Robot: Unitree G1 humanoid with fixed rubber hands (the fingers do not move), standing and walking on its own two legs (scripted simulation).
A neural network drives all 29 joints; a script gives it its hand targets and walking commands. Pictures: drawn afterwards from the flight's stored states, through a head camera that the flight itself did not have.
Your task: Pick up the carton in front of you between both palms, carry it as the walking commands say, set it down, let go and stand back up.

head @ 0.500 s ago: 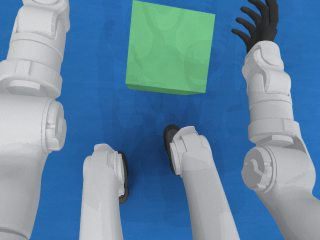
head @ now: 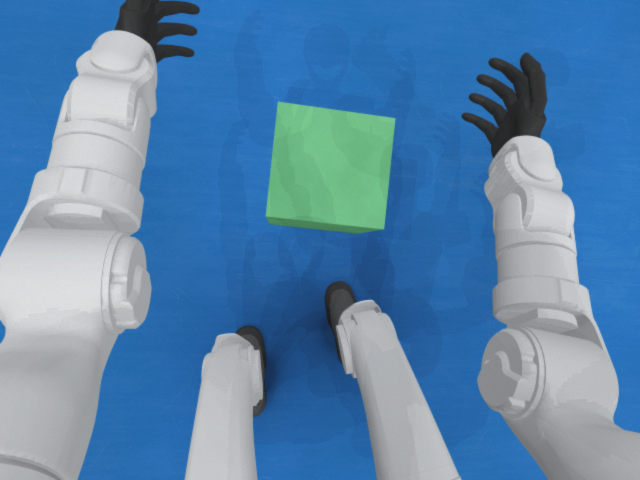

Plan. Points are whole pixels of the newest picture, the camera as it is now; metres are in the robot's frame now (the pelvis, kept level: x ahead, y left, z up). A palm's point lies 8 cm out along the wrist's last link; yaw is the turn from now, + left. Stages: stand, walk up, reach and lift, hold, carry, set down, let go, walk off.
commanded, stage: let go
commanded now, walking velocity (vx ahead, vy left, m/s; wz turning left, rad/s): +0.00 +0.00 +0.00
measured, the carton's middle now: (323, 178) +0.49 -0.12 -0.49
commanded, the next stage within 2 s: stand in 1.46 s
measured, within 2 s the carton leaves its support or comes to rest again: neither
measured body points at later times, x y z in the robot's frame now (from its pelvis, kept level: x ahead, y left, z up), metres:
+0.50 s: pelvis +0.06 -0.03 +0.11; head +0.26 -0.03 +0.52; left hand +0.43 +0.14 +0.01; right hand +0.34 -0.28 +0.02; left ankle +0.05 +0.11 -0.58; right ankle +0.11 -0.13 -0.58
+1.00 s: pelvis +0.11 +0.01 +0.16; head +0.15 +0.01 +0.61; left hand +0.30 +0.23 +0.08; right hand +0.27 -0.23 +0.08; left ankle +0.05 +0.11 -0.58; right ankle +0.11 -0.13 -0.58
